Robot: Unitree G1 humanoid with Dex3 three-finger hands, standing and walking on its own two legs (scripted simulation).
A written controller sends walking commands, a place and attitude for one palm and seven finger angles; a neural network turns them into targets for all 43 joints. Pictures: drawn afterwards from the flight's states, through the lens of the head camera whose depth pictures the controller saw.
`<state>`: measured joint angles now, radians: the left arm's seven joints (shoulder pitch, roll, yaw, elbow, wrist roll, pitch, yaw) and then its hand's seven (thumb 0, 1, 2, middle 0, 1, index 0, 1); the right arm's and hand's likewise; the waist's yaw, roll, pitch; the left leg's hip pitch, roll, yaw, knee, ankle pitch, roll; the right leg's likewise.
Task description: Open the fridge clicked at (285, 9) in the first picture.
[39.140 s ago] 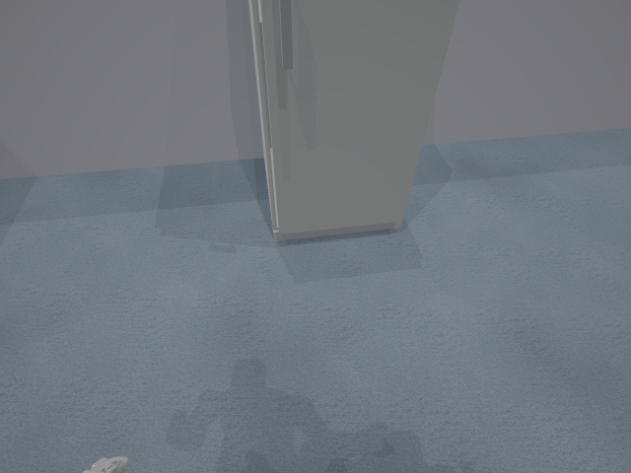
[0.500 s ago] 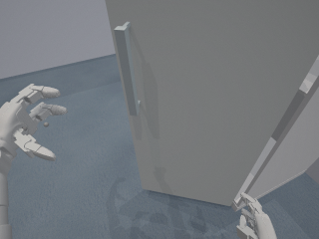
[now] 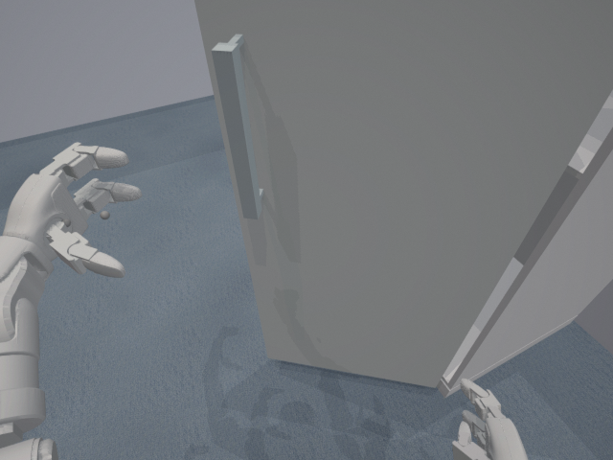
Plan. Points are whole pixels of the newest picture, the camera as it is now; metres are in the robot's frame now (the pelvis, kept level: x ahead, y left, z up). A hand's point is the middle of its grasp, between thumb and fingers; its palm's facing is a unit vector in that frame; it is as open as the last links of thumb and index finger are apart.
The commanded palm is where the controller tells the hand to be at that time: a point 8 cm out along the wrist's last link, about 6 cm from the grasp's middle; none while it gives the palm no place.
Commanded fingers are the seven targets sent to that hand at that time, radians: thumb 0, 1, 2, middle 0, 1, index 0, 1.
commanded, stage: move the hooked fingers beside the handle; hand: left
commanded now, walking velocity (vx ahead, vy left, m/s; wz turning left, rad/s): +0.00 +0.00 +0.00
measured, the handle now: (246, 137) +0.53 +0.15 +0.17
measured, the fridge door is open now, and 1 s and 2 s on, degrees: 53 53 53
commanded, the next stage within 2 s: none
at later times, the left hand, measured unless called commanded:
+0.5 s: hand (142, 190) +0.37 +0.24 +0.19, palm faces -0.04 -1.00 -0.06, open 14.0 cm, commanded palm +0.35 +0.29 +0.19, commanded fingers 0.00 -0.50 0.30 -0.30 -1.20 -0.30 -1.20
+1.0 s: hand (184, 158) +0.44 +0.21 +0.19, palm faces -0.10 -0.99 -0.02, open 14.0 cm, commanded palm +0.42 +0.27 +0.18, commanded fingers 0.00 -0.50 0.30 -0.30 -1.20 -0.30 -1.20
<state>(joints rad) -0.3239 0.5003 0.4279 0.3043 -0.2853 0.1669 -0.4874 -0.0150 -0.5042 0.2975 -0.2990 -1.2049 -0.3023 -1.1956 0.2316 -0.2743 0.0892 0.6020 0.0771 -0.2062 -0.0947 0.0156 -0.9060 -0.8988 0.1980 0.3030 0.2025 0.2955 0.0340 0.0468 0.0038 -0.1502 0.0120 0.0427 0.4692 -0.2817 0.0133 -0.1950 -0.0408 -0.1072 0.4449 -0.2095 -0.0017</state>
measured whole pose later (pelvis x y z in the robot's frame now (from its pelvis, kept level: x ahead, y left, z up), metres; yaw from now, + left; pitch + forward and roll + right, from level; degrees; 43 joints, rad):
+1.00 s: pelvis +0.01 +0.00 +0.00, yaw -1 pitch +4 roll +0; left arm -0.73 0.52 0.36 0.82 -0.22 0.02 -0.45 -0.01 -0.50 0.30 -0.30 -1.20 -0.30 -1.20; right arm 0.35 -0.31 0.05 0.67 0.07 -0.12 -0.09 0.01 -0.91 -0.90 0.20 0.30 0.20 0.30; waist -0.05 0.04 -0.03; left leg -0.25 0.02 0.06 0.49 -0.30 0.01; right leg -0.31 -0.03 -0.09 0.48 -0.23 -0.01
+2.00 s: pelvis +0.01 +0.00 +0.00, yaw -2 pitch +5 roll +0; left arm -0.79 0.53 0.38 0.93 -0.18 -0.06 -0.41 -0.01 -0.50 0.30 -0.30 -1.20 -0.30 -1.20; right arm 0.35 -0.30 0.05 0.63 0.06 -0.08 -0.08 0.01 -0.91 -0.90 0.20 0.30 0.20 0.30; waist -0.07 0.02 -0.04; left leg -0.30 0.02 0.07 0.52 -0.30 0.02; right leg -0.35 -0.03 -0.07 0.49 -0.22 0.00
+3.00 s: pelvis +0.00 +0.00 -0.01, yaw -2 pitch +6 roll +0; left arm -0.94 0.49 0.32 1.06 -0.17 -0.06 -0.36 -0.01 -0.50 0.30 -0.30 -1.20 -0.30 -1.20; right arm 0.35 -0.30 0.05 0.67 0.05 -0.09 -0.08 0.01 -0.91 -0.90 0.20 0.30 0.20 0.30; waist -0.09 0.02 -0.04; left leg -0.33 0.02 0.06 0.53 -0.30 0.02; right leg -0.39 -0.03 -0.08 0.50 -0.22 0.00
